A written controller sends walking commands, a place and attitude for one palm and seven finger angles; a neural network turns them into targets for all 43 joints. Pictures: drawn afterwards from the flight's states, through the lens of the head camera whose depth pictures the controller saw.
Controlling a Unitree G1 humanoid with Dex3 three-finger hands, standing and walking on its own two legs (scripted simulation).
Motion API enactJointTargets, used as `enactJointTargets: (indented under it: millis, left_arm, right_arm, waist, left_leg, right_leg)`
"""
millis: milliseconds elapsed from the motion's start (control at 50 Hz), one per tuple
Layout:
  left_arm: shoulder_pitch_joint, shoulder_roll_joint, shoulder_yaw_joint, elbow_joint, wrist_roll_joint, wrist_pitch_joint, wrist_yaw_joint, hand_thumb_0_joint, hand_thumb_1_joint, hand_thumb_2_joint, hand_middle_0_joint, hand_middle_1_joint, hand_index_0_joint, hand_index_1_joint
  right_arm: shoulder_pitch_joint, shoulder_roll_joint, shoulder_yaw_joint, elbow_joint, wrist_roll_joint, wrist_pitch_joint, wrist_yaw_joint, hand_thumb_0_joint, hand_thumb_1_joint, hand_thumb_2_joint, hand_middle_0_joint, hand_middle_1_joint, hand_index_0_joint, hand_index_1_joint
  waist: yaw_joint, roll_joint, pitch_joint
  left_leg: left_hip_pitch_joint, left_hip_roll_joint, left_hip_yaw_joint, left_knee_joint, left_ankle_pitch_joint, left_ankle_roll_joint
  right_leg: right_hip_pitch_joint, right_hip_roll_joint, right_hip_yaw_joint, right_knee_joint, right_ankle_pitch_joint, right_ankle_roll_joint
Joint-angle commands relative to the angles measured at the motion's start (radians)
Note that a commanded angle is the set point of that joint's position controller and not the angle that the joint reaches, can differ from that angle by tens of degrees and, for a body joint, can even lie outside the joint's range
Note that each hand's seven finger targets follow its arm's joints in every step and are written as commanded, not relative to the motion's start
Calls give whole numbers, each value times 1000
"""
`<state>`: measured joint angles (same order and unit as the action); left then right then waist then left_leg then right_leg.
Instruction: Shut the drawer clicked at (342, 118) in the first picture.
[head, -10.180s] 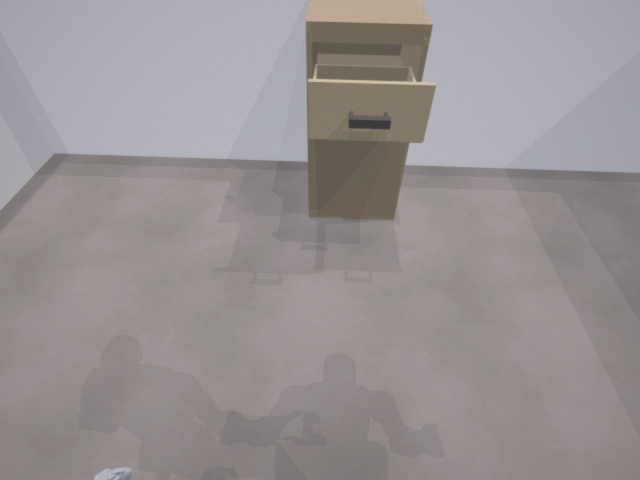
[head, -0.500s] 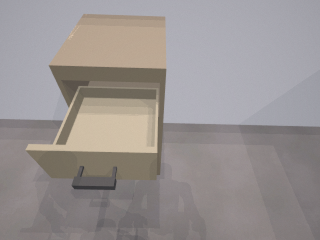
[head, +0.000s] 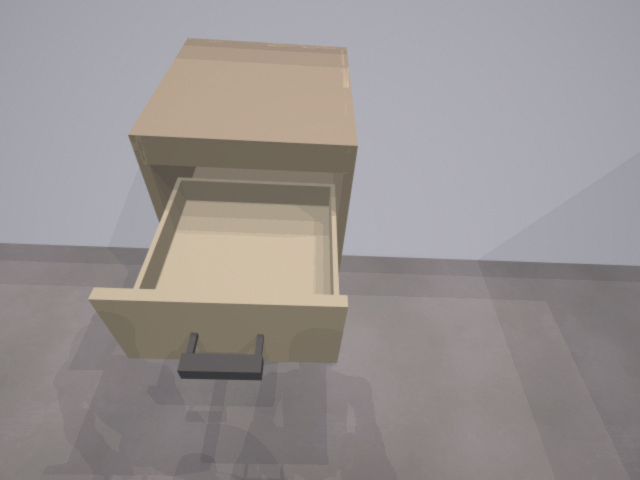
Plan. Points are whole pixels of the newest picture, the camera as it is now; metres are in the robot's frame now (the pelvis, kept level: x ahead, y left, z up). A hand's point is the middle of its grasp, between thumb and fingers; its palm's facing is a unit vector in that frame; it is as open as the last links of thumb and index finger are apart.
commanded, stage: come to a stop and stand still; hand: left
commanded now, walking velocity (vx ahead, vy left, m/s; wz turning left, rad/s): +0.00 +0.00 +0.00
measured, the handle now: (224, 353) +0.31 +0.16 -0.08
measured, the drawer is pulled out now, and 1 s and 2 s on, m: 0.30 0.30 0.30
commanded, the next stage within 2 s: look again from close up in 0.44 s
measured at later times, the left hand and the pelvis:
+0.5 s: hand out of the picture -0.06 +0.17 -0.18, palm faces +0.01 -0.99 -0.15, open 7.4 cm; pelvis -0.01 +0.03 +0.00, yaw -1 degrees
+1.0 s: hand out of the picture -0.04 +0.15 -0.18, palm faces +0.01 -0.99 -0.15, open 7.4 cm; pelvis -0.01 +0.01 +0.00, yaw -1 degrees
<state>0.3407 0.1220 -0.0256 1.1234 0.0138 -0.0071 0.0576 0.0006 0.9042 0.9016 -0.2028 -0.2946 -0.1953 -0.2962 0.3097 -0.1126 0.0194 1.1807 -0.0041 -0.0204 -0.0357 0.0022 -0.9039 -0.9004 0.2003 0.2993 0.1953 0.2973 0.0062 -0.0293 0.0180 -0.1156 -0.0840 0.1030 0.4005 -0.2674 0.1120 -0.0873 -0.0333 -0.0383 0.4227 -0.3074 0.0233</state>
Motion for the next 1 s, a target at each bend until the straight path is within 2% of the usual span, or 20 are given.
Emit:
enactJointTargets:
  millis: [0, 80, 120, 200, 260, 300, 320, 360, 460, 560, 620, 760, 780, 820, 880, 980]
  left_arm:
    - [101, 72, 15, -7, -4, -2, 1, 0, 900, 900, -200, -300, -200, -300]
    - [112, 62, 16, -5, -1, 2, 2, 0, 900, 900, -200, -300, -200, -300]
    - [112, 64, 16, -6, 0, 6, 2, 0, 900, 900, -200, -300, -200, -300]
    - [118, 62, 16, -2, 0, 6, 2, 0, 900, 900, -200, -300, -200, -300]
    - [129, 55, 17, 1, 2, 8, 3, 0, 900, 900, -200, -300, -200, -300]
    - [128, 61, 16, 1, 2, 8, 2, 0, 900, 900, -200, -300, -200, -300]
    - [129, 57, 18, 2, 1, 10, 3, 0, 900, 900, -200, -300, -200, -300]
    - [140, 55, 18, 6, 1, 10, 5, 0, 900, 900, -200, -300, -200, -300]
    - [138, 54, 17, 9, 1, 7, 6, 0, 900, 900, -200, -300, -200, -300]
    - [141, 54, 19, 9, 0, 12, 7, 0, 900, 900, -200, -300, -200, -300]
    - [141, 54, 20, 11, 1, 10, 7, 0, 900, 900, -200, -300, -200, -300]
    - [133, 53, 20, 9, 1, 7, 7, 0, 900, 900, -200, -300, -200, -300]
    - [131, 53, 20, 7, 1, 5, 7, 0, 900, 900, -200, -300, -200, -300]
    - [125, 56, 21, 5, 0, 6, 7, 0, 900, 900, -200, -300, -200, -300]
    - [126, 55, 20, 5, -1, 3, 8, 0, 900, 900, -200, -300, -200, -300]
    - [118, 57, 21, 5, 0, 1, 7, 0, 900, 900, -200, -300, -200, -300]
  right_arm:
    - [81, -123, -18, -17, 1, -10, -10, 0, -900, -900, 200, 300, 200, 300]
    - [87, -119, -20, -16, 1, -9, -10, 0, -900, -900, 200, 300, 200, 300]
    - [90, -122, -22, -17, 2, -9, -11, 0, -900, -900, 200, 300, 200, 300]
    - [93, -119, -23, -17, 4, -9, -11, 0, -900, -900, 200, 300, 200, 300]
    - [90, -119, -26, -15, 3, -8, -11, 0, -900, -900, 200, 300, 200, 300]
    - [93, -118, -27, -16, 4, -9, -10, 0, -900, -900, 200, 300, 200, 300]
    - [95, -117, -27, -14, 4, -9, -12, 0, -900, -900, 200, 300, 200, 300]
    - [98, -114, -28, -8, 5, -8, -12, 0, -900, -900, 200, 300, 200, 300]
    - [97, -110, -26, -4, 4, -9, -11, 0, -900, -900, 200, 300, 200, 300]
    - [105, -110, -27, 2, 6, -8, -13, 0, -900, -900, 200, 300, 200, 300]
    - [97, -108, -27, 2, 6, -8, -12, 0, -900, -900, 200, 300, 200, 300]
    - [98, -102, -27, 3, 6, -10, -9, 0, -900, -900, 200, 300, 200, 300]
    - [98, -97, -26, 1, 6, -11, -9, 0, -900, -900, 200, 300, 200, 300]
    - [96, -99, -28, -1, 6, -11, -9, 0, -900, -900, 200, 300, 200, 300]
    - [97, -96, -25, 1, 6, -12, -10, 0, -900, -900, 200, 300, 200, 300]
    - [93, -92, -24, -3, 6, -11, -8, 0, -900, -900, 200, 300, 200, 300]
  waist:
    - [-2, 42, 85]
    - [-2, 39, 109]
    - [0, 54, 106]
    - [-2, 36, 100]
    - [0, 43, 101]
    - [-1, 43, 93]
    - [-2, 49, 94]
    - [-1, 48, 84]
    - [-3, 11, 91]
    - [-5, 52, 96]
    - [-1, 34, 92]
    - [-4, 30, 91]
    - [-4, 11, 87]
    - [-6, 33, 84]
    - [-6, 24, 72]
    - [-8, 15, 88]
  left_leg:
    - [7, 208, -196, -107, 310, -42]
    - [-11, 213, -207, -138, 232, -54]
    - [-6, 220, -224, -158, 217, -64]
    - [3, 218, -225, -162, 227, -69]
    - [1, 220, -231, -173, 169, -74]
    - [11, 220, -231, -175, 188, -80]
    - [14, 222, -235, -179, 192, -97]
    - [30, 225, -236, -180, 198, -110]
    - [20, 218, -215, -159, 225, -91]
    - [33, 224, -222, -171, 240, -115]
    - [25, 225, -215, -165, 213, -92]
    - [15, 217, -201, -153, 197, -82]
    - [16, 213, -197, -141, 227, -77]
    - [25, 212, -188, -135, 254, -77]
    - [31, 209, -178, -116, 279, -68]
    - [13, 202, -169, -106, 249, -59]
  right_leg:
    - [-111, -69, 46, -43, 122, -39]
    - [-132, -70, 40, -36, 95, -34]
    - [-144, -67, 35, -21, 77, -31]
    - [-152, -65, 42, -20, 85, -32]
    - [-161, -68, 44, -20, 77, -31]
    - [-163, -66, 45, -17, 79, -31]
    - [-168, -65, 43, -9, 76, -30]
    - [-172, -66, 47, -6, 72, -31]
    - [-164, -73, 59, -25, 108, -35]
    - [-181, -64, 54, -4, 85, -29]
    - [-174, -68, 59, -18, 92, -31]
    - [-165, -74, 67, -33, 119, -33]
    - [-158, -74, 71, -38, 140, -35]
    - [-158, -73, 71, -36, 143, -36]
    - [-146, -76, 77, -45, 162, -37]
    - [-142, -77, 81, -54, 173, -41]
